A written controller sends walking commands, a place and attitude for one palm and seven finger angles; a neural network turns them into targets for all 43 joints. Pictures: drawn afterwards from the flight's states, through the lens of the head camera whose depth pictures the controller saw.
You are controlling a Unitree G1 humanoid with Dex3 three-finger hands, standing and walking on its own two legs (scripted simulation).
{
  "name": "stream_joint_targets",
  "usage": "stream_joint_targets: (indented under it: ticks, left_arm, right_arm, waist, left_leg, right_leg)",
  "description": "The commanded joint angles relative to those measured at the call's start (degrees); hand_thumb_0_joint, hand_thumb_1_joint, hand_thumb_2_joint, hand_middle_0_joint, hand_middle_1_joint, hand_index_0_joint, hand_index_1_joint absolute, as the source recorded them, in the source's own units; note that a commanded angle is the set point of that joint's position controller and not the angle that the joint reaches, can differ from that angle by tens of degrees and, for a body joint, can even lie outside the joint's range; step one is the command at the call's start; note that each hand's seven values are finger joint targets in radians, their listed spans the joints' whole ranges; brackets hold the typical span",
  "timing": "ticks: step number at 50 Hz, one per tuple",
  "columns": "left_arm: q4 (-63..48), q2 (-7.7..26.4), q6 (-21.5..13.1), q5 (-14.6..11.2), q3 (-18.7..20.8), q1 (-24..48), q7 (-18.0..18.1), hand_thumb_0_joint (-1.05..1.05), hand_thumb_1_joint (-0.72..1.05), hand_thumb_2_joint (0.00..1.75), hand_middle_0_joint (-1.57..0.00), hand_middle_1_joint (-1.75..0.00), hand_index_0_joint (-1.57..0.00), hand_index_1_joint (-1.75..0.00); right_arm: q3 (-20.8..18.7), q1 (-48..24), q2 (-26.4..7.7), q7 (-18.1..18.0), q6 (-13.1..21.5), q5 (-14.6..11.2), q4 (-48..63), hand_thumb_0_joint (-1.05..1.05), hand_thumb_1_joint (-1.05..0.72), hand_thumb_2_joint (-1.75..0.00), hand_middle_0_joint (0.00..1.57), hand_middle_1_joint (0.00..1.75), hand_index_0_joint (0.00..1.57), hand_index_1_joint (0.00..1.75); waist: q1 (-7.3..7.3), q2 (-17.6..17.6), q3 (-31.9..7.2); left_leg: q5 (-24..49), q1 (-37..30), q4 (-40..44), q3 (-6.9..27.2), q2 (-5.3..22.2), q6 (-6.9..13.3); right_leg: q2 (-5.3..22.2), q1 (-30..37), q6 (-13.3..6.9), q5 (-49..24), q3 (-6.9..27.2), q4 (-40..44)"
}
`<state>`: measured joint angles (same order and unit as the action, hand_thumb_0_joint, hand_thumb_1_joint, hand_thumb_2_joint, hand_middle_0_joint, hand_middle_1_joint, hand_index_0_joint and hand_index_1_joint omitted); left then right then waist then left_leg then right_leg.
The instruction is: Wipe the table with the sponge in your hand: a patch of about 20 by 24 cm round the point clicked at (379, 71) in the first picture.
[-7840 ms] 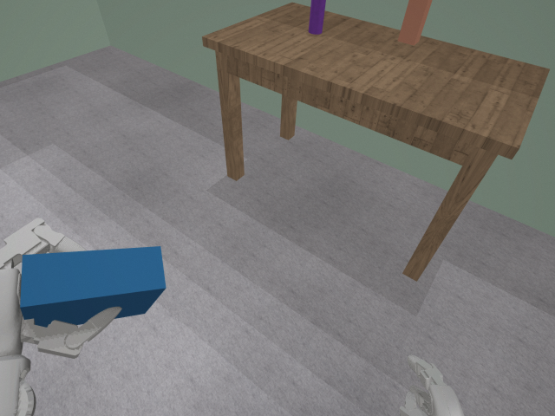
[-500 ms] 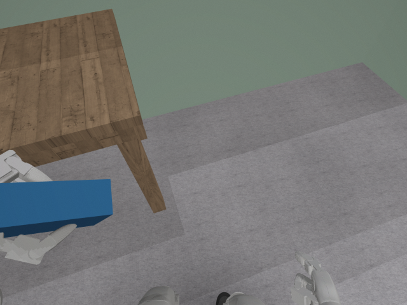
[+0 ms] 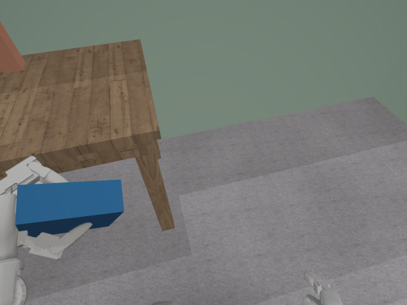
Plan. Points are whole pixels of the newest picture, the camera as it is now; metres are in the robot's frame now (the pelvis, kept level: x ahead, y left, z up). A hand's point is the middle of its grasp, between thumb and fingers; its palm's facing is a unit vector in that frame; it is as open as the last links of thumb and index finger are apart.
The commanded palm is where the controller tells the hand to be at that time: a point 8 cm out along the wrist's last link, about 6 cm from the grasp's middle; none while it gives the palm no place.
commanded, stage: take the last steps up to it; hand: left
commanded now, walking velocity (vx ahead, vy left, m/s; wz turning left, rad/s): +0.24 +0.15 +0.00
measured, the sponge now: (86, 207) +0.23 +0.19 +0.14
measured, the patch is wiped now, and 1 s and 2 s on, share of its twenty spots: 0.00 0.00 0.00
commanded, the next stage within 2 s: come to a stop and stand still in 0.60 s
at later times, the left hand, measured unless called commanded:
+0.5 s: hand (40, 165) +0.29 +0.28 +0.17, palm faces +0.35 -0.80 -0.48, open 9.2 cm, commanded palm +0.23 +0.34 +0.18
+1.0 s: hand (32, 134) +0.36 +0.33 +0.17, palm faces +0.30 -0.82 -0.48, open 9.2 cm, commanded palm +0.30 +0.38 +0.18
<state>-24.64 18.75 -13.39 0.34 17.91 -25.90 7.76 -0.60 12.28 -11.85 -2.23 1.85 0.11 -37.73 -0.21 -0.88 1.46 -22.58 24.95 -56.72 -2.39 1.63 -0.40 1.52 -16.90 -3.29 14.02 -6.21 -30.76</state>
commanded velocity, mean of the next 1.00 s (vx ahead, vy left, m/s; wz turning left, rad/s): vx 0.09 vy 0.05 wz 0.00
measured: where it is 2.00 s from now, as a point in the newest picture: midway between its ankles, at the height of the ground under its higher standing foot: outside the picture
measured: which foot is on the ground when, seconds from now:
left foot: up 0.00-0.18, down 0.20-0.42, up 0.44-0.72, down 0.74-1.00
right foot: down 0.00-0.74, up 0.76-0.98, down 1.00-1.00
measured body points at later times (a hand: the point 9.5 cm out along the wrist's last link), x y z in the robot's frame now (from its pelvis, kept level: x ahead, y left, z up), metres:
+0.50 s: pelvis +0.06 +0.06 -0.01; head +0.10 +0.03 +0.44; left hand +0.26 +0.32 +0.20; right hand +0.22 -0.16 -0.12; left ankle +0.03 +0.18 -0.69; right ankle +0.07 -0.03 -0.74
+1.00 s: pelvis +0.13 +0.11 -0.01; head +0.17 +0.11 +0.44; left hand +0.33 +0.37 +0.20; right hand +0.30 -0.09 -0.09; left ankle +0.16 +0.24 -0.74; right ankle +0.13 +0.03 -0.73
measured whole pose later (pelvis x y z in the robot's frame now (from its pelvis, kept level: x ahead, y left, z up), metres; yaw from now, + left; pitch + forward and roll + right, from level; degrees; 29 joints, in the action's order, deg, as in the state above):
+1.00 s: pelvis +0.13 +0.11 -0.01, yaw -4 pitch +0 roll +1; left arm -34.0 23.4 -11.6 -2.1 21.8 -29.5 8.3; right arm 2.3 10.1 -6.7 -0.6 5.9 0.2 -31.4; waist -0.6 0.7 5.4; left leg -14.6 17.1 -32.1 -9.2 5.9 -1.4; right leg 0.0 -17.0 1.5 18.5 -6.9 -33.6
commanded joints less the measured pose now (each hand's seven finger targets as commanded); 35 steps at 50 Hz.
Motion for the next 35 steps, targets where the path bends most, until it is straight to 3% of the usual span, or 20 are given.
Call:
stream_joint_targets:
  ticks: [1,6,8,9,10,11,12,14,17,19,20,21,22,23,25,26,28,31,33,35]
  left_arm:
    - [-13.3,13.8,-4.5,-1.1,11.1,-1.4,1.8,0.00,0.10,1.30,-1.20,-1.60,-1.20,-1.60]
    - [-13.7,11.8,-3.3,-1.4,9.2,1.4,2.8,0.00,0.10,1.30,-1.20,-1.60,-1.20,-1.60]
    - [-13.8,10.9,-3.4,-1.5,8.0,3.6,2.7,0.00,0.10,1.30,-1.20,-1.60,-1.20,-1.60]
    - [-14.5,10.3,-3.5,-1.6,7.4,4.9,2.5,0.00,0.10,1.30,-1.20,-1.60,-1.20,-1.60]
    - [-16.0,10.1,-3.8,-1.6,7.3,5.6,2.5,0.00,0.10,1.30,-1.20,-1.60,-1.20,-1.60]
    - [-14.0,11.2,-4.2,-1.4,8.0,5.0,2.1,0.00,0.10,1.30,-1.20,-1.60,-1.20,-1.60]
    - [-12.8,12.3,-3.9,-0.9,8.9,4.3,2.0,0.00,0.10,1.30,-1.20,-1.60,-1.20,-1.60]
    - [-16.8,11.4,-4.4,-0.8,7.2,5.9,1.8,0.00,0.10,1.30,-1.20,-1.60,-1.20,-1.60]
    - [-18.6,10.9,-3.9,-1.5,7.1,2.7,2.0,0.00,0.10,1.30,-1.20,-1.60,-1.20,-1.60]
    - [-17.2,12.1,-3.8,-1.2,8.6,2.0,2.2,0.00,0.10,1.30,-1.20,-1.60,-1.20,-1.60]
    - [-15.0,12.9,-3.7,-1.0,9.7,1.8,2.2,0.00,0.10,1.30,-1.20,-1.60,-1.20,-1.60]
    - [-13.3,14.8,-3.7,-1.0,11.4,1.7,2.4,0.00,0.10,1.30,-1.20,-1.60,-1.20,-1.60]
    - [-11.7,14.8,-3.7,-2.5,12.7,2.0,2.3,0.00,0.10,1.30,-1.20,-1.60,-1.20,-1.60]
    - [-11.5,15.4,-3.9,-2.8,13.3,2.0,2.1,0.00,0.10,1.30,-1.20,-1.60,-1.20,-1.60]
    - [-12.1,14.5,-5.1,-2.3,13.5,-1.7,1.8,0.00,0.10,1.30,-1.20,-1.60,-1.20,-1.60]
    - [-12.2,13.1,-5.6,-1.8,12.3,-2.3,1.7,0.00,0.10,1.30,-1.20,-1.60,-1.20,-1.60]
    - [-14.5,12.4,-6.3,-1.4,11.2,-0.6,1.8,0.00,0.10,1.30,-1.20,-1.60,-1.20,-1.60]
    - [-16.6,12.6,-5.5,-1.1,11.0,-1.7,2.8,0.00,0.10,1.30,-1.20,-1.60,-1.20,-1.60]
    - [-18.4,12.9,-5.1,-1.1,10.7,-0.7,3.2,0.00,0.10,1.30,-1.20,-1.60,-1.20,-1.60]
    - [-20.3,13.1,-5.5,-1.1,10.8,0.6,3.2,0.00,0.10,1.30,-1.20,-1.60,-1.20,-1.60]
  right_arm:
    - [-1.4,-5.8,-4.4,-0.9,3.0,0.4,9.9,0.00,-0.90,-0.90,0.20,0.30,0.20,0.30]
    - [-1.6,-4.9,-4.1,-1.5,4.0,0.4,10.7,0.00,-0.90,-0.90,0.20,0.30,0.20,0.30]
    - [-2.3,-4.0,-5.1,-2.2,4.3,-0.1,10.8,0.00,-0.90,-0.90,0.20,0.30,0.20,0.30]
    - [-2.8,-4.0,-6.4,-2.3,4.4,-0.1,11.3,0.00,-0.90,-0.90,0.20,0.30,0.20,0.30]
    - [-3.0,-4.3,-7.5,-2.1,4.5,-0.6,11.8,0.00,-0.90,-0.90,0.20,0.30,0.20,0.30]
    - [-3.0,-3.8,-6.8,-1.8,4.7,-0.8,11.3,0.00,-0.90,-0.90,0.20,0.30,0.20,0.30]
    - [-2.8,-4.7,-6.4,-2.0,5.1,-0.3,10.4,0.00,-0.90,-0.90,0.20,0.30,0.20,0.30]
    - [-2.8,-4.8,-6.2,-1.4,6.3,-0.5,10.0,0.00,-0.90,-0.90,0.20,0.30,0.20,0.30]
    - [-2.5,-4.1,-6.5,-0.8,7.4,-0.7,9.8,0.00,-0.90,-0.90,0.20,0.30,0.20,0.30]
    - [-2.3,-4.8,-6.4,-0.9,7.0,-0.6,9.5,0.00,-0.90,-0.90,0.20,0.30,0.20,0.30]
    - [-2.2,-4.5,-5.9,-0.9,6.4,-0.6,9.4,0.00,-0.90,-0.90,0.20,0.30,0.20,0.30]
    - [-2.1,-4.5,-4.6,-0.8,5.7,-0.6,10.1,0.00,-0.90,-0.90,0.20,0.30,0.20,0.30]
    - [-3.2,-5.0,-5.6,-0.1,5.6,-1.0,10.6,0.00,-0.90,-0.90,0.20,0.30,0.20,0.30]
    - [-3.4,-5.8,-6.3,0.4,5.0,-0.9,10.1,0.00,-0.90,-0.90,0.20,0.30,0.20,0.30]
    - [-1.4,-6.2,-4.1,0.3,3.7,-0.4,9.2,0.00,-0.90,-0.90,0.20,0.30,0.20,0.30]
    - [-1.1,-6.3,-3.9,0.3,3.2,-0.2,9.1,0.00,-0.90,-0.90,0.20,0.30,0.20,0.30]
    - [-1.4,-6.7,-3.8,0.1,3.1,-0.2,9.9,0.00,-0.90,-0.90,0.20,0.30,0.20,0.30]
    - [-1.9,-6.3,-3.6,-0.1,3.8,0.3,10.8,0.00,-0.90,-0.90,0.20,0.30,0.20,0.30]
    - [-2.7,-5.3,-4.2,-0.7,4.1,0.3,10.9,0.00,-0.90,-0.90,0.20,0.30,0.20,0.30]
    - [-3.5,-3.9,-5.2,-1.4,4.4,0.0,11.3,0.00,-0.90,-0.90,0.20,0.30,0.20,0.30]
  waist:
    - [-0.65,7.7,-6.3]
    - [-0.17,9.8,-7.4]
    - [0.57,5.7,-6.6]
    - [0.87,-0.7,-5.7]
    - [0.60,-9.6,-6.7]
    - [0.54,-11.7,-6.5]
    - [0.52,-15.4,-4.1]
    - [0.40,-13.2,-2.6]
    - [0.39,-12.5,-4.9]
    - [-0.12,-10.1,-5.8]
    - [-0.13,-3.6,-7.2]
    - [0.29,11.1,-8.4]
    - [-0.43,18.2,-7.6]
    - [-0.29,14.6,-5.6]
    - [-0.20,6.1,-3.8]
    - [0.07,6.0,-4.2]
    - [0.46,10.1,-6.5]
    - [-0.75,10.3,-8.3]
    - [0.31,8.8,-8.9]
    - [0.93,1.1,-10.2]
  left_leg:
    - [2.1,0.0,11.7,-1.5,2.3,-0.1]
    - [5.3,-11.4,27.7,-6.9,-1.1,0.4]
    - [5.5,-18.1,34.1,-5.6,1.1,1.7]
    - [6.4,-21.1,36.2,0.7,6.4,4.2]
    - [14.2,-25.4,36.8,9.8,13.8,7.8]
    - [12.4,-21.7,40.4,15.5,18.4,11.3]
    - [9.2,-17.7,41.5,17.0,19.5,13.8]
    - [14.8,-16.8,38.4,12.0,17.0,13.0]
    - [24.4,-16.4,33.8,4.5,12.6,8.9]
    - [21.5,-10.3,27.5,1.4,10.9,6.3]
    - [17.0,-3.4,19.5,-0.8,8.5,4.8]
    - [7.1,7.3,6.0,-5.8,1.7,1.7]
    - [-7.0,13.1,-6.0,-1.9,-0.5,-0.3]
    - [-7.0,14.5,-12.0,3.6,1.4,-1.0]
    - [-2.4,14.5,-11.1,4.1,3.9,-1.4]
    - [-0.7,12.0,-7.0,3.0,4.3,-1.4]
    - [0.8,4.4,5.9,0.1,4.5,-1.1]
    - [5.6,-2.7,18.4,-6.7,0.8,-0.6]
    - [11.3,-10.0,26.9,-7.9,-0.7,-0.7]
    - [16.1,-18.5,32.7,-6.4,1.8,0.5]
  right_leg:
    - [16.6,5.7,-5.9,-1.5,16.0,14.9]
    - [13.4,4.9,-3.1,5.6,14.0,11.6]
    - [10.0,1.2,-0.3,6.6,11.0,5.1]
    - [6.0,-4.0,1.5,7.0,8.6,-2.4]
    - [1.4,-10.3,3.8,9.5,2.7,-12.4]
    - [0.6,-12.8,4.4,20.1,0.9,-21.2]
    - [1.8,-13.8,4.4,19.7,1.9,-25.9]
    - [3.2,-13.6,4.6,16.6,1.9,-22.9]
    - [0.6,-4.2,4.3,11.4,-2.7,-9.2]
    - [0.8,6.3,3.5,3.5,-2.6,1.7]
    - [5.2,13.9,1.1,-2.5,3.9,5.6]
    - [16.8,20.5,-4.2,-10.2,22.9,9.1]
    - [24.9,20.3,-8.5,-14.0,35.0,13.2]
    - [26.1,16.7,-9.6,-11.8,35.3,13.8]
    - [22.2,14.5,-8.0,-20.3,22.3,11.5]
    - [20.2,12.9,-6.4,-25.6,15.9,10.3]
    - [17.9,11.6,-4.1,-29.9,9.0,8.3]
    - [15.9,11.7,-3.4,-27.9,7.0,6.4]
    - [14.8,9.5,-1.4,-21.8,5.9,3.4]
    - [10.5,5.0,1.4,-15.3,3.5,-6.5]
